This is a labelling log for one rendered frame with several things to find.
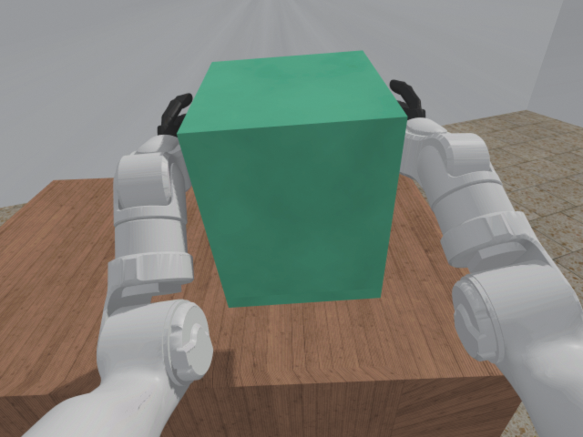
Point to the robot right forearm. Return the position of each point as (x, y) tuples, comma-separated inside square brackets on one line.
[(481, 230)]

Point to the robot left hand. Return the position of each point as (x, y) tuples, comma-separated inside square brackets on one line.
[(170, 120)]

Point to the carton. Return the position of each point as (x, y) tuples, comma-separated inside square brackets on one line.
[(294, 162)]

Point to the robot right upper arm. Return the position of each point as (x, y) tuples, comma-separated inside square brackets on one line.
[(524, 319)]

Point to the robot left forearm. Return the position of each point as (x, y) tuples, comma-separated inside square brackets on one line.
[(150, 217)]

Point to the robot right hand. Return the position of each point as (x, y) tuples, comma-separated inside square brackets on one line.
[(412, 104)]

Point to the pedestal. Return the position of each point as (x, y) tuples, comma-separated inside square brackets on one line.
[(386, 367)]

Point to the robot left upper arm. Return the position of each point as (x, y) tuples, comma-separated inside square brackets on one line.
[(148, 355)]

